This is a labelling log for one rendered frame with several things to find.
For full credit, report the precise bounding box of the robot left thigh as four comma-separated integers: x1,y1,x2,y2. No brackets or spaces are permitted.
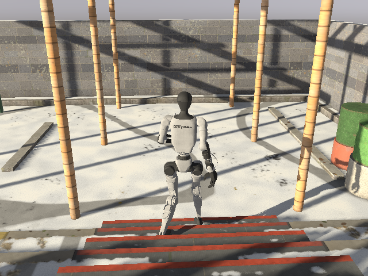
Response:
164,161,178,206

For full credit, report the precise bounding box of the robot right hand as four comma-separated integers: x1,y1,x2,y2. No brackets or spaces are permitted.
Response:
204,170,217,188

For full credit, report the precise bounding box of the right robot forearm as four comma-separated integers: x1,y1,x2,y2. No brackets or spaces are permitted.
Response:
202,142,215,173

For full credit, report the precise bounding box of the robot torso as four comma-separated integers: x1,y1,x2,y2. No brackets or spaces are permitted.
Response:
170,113,198,173

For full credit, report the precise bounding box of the robot right upper arm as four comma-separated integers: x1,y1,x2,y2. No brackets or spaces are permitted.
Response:
196,117,208,151

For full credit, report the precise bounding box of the robot left upper arm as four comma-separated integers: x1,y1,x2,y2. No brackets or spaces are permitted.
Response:
158,115,173,144

